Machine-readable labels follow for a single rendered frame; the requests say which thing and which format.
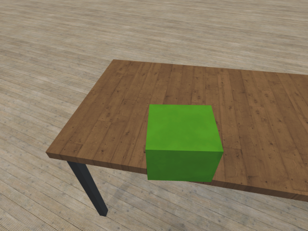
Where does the table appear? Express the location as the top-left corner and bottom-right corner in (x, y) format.
(46, 59), (308, 217)

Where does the carton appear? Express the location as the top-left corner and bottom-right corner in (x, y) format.
(145, 104), (224, 182)

